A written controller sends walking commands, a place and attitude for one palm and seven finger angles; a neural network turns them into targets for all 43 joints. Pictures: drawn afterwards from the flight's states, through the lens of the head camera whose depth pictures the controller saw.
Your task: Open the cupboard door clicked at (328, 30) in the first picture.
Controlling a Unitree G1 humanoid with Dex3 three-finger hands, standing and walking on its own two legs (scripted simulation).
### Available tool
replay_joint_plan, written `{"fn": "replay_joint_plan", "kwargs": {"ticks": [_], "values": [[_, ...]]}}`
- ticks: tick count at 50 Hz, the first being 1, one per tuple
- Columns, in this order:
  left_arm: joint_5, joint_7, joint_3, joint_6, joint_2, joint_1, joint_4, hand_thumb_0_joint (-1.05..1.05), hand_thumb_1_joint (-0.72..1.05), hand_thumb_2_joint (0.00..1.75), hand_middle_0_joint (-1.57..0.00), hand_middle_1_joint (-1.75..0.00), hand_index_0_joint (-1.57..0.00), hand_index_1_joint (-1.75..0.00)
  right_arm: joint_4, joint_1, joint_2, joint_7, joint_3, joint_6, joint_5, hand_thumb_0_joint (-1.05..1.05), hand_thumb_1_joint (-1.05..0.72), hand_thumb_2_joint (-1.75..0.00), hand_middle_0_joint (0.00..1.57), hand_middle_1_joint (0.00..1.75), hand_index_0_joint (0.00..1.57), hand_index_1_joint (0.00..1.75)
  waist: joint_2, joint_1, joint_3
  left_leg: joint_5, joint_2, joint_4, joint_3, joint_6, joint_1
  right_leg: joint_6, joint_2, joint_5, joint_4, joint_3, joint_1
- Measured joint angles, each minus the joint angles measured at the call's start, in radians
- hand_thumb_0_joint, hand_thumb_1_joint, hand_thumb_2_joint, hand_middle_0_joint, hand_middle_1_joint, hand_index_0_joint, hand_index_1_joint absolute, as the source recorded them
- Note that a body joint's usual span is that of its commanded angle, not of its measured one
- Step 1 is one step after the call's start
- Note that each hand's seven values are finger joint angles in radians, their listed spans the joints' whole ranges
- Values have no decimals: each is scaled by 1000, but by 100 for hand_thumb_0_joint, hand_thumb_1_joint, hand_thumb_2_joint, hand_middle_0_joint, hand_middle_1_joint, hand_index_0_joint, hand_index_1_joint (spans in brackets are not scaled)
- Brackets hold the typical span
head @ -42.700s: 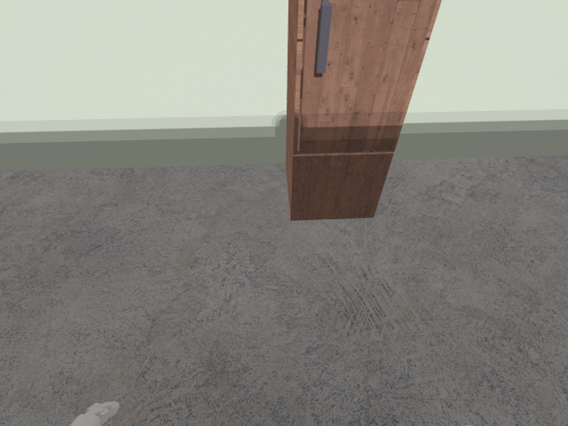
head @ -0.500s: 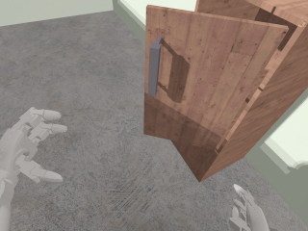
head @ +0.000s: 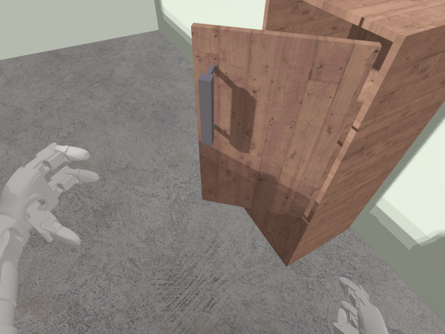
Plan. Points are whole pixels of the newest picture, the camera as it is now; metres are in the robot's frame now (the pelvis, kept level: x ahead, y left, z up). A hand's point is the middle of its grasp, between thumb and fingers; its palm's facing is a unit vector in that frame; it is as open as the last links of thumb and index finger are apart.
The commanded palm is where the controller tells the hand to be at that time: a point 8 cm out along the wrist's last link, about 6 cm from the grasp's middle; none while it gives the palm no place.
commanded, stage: raise the hand with hooked fingers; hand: left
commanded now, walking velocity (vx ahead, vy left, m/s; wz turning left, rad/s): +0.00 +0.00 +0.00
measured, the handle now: (209, 107) +0.57 +0.08 +0.10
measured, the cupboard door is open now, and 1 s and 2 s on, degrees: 49 49 49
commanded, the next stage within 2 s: move the hooked fingers beside the handle in 0.34 s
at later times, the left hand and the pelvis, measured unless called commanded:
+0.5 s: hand (80, 201) +0.29 +0.25 +0.12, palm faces -0.05 -1.00 -0.03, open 14.0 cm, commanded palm +0.27 +0.30 +0.13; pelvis +0.00 -0.02 +0.00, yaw +0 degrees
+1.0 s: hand (115, 161) +0.37 +0.23 +0.12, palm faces -0.09 -1.00 +0.00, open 14.0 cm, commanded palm +0.35 +0.27 +0.12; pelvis +0.02 -0.01 +0.00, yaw -2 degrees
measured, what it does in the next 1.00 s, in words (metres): stands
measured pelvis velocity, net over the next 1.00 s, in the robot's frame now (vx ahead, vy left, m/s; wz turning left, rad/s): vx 0.02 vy -0.01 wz -0.03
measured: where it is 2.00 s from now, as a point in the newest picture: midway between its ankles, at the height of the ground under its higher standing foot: outside the picture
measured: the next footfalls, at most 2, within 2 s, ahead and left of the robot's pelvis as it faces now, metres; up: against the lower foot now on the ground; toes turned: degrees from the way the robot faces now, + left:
none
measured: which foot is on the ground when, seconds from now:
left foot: down 0.00-1.00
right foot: down 0.00-1.00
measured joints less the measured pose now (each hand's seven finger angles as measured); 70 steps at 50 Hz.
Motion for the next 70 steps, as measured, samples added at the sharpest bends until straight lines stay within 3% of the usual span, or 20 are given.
{"fn": "replay_joint_plan", "kwargs": {"ticks": [8, 20, 29, 37, 44, 50, 56, 70], "values": [[6, 33, 10, -57, -37, 32, -36, -1, -50, 30, -30, -120, -30, -120, 15, 8, 6, -4, -4, -10, -4, 1, -90, -89, 20, 30, 20, 30, -15, 1, 16, 7, 9, -9, 0, -11, 20, -11, 9, 8, -7, 1, 18], [1, 15, 1, -43, -25, 10, 26, -1, -50, 30, -30, -120, -30, -120, 30, -9, 3, -17, -2, -24, 2, 1, -90, -89, 20, 30, 20, 30, 6, 6, 10, 13, 11, -18, -6, -18, 25, -19, 11, 10, -13, -5, 22], [7, 26, -20, -71, -48, -34, 37, -1, -50, 30, -30, -120, -30, -120, 40, -16, 2, -24, -6, -32, 2, 1, -90, -89, 20, 30, 20, 30, -5, 11, 20, 7, 12, -10, -12, -23, 22, -23, 13, 4, -7, -11, 21], [46, 66, -76, -57, -49, -179, 141, -1, -50, 30, -30, -120, -30, -120, 54, -24, 4, -29, -3, -18, 5, 1, -90, -89, 20, 30, 20, 30, -11, -9, 30, 13, 7, -15, -14, -22, 0, -22, 7, 4, -5, -13, -3], [57, 87, -61, -73, -50, -213, 181, -1, -50, 30, -30, -120, -30, -120, 50, 6, 12, -11, -4, 9, 0, 1, -90, -89, 20, 30, 20, 30, -16, -32, 11, 5, 11, -34, 11, -19, 2, -19, 11, 0, -12, 14, -14], [55, 88, -42, -72, -47, -198, 196, -1, -50, 30, -30, -120, -30, -120, 50, 44, 9, 2, -14, 35, -1, 1, -90, -89, 20, 30, 20, 30, -16, -34, -10, -5, 13, -43, 22, -16, 10, -15, 14, -6, -19, 28, -10], [64, 103, -75, -85, -67, -233, 213, -1, -50, 30, -29, -120, -29, -120, 64, 49, 2, 1, -27, 49, -2, 1, -90, -89, 20, 30, 20, 30, -16, -28, -2, -3, 7, -41, 12, -13, 4, -12, 8, -6, -23, 17, -10], [120, 168, -124, -133, -73, -452, 425, -1, -50, 30, -30, -120, -30, -120, 76, 35, 12, 11, -20, 90, -8, 1, -90, -89, 20, 30, 20, 30, -25, -63, -3, 12, 1, -36, 13, -10, -34, -8, 1, 3, -9, 15, -50]]}}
